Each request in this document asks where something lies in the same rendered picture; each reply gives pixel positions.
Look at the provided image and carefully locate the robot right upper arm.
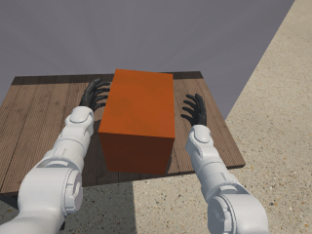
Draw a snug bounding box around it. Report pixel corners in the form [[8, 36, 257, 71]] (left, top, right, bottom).
[[207, 194, 271, 234]]

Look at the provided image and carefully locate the right robot forearm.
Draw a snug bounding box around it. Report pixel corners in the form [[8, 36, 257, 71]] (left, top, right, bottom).
[[185, 125, 268, 222]]

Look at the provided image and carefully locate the table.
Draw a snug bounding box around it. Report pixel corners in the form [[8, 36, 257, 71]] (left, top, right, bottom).
[[0, 71, 246, 231]]

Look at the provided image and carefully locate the robot left upper arm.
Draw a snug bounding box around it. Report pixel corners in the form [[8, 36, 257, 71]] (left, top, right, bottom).
[[0, 168, 83, 234]]

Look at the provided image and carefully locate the left robot hand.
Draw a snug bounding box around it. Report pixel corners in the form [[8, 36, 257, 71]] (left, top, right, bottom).
[[79, 77, 110, 113]]

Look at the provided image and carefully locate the carton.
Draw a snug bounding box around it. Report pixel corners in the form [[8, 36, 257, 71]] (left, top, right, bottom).
[[97, 68, 176, 176]]

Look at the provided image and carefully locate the right robot hand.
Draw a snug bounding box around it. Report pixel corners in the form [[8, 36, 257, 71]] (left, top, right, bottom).
[[180, 93, 207, 127]]

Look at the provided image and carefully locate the left robot forearm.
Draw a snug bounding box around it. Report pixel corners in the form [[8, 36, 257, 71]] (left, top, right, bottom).
[[18, 106, 95, 210]]

